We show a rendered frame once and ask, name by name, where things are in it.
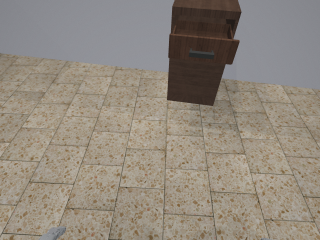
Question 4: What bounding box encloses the drawer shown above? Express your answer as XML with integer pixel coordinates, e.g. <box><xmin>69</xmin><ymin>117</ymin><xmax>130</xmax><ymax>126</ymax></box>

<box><xmin>168</xmin><ymin>20</ymin><xmax>240</xmax><ymax>65</ymax></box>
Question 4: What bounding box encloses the cabinet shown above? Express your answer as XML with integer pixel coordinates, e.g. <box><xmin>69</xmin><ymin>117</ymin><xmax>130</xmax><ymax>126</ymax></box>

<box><xmin>167</xmin><ymin>0</ymin><xmax>242</xmax><ymax>106</ymax></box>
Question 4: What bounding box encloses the robot left hand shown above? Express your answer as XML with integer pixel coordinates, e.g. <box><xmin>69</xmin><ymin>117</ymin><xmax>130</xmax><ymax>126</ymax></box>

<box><xmin>39</xmin><ymin>226</ymin><xmax>66</xmax><ymax>240</ymax></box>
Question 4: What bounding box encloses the handle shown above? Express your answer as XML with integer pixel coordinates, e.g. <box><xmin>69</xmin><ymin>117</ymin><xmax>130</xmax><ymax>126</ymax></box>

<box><xmin>189</xmin><ymin>48</ymin><xmax>215</xmax><ymax>60</ymax></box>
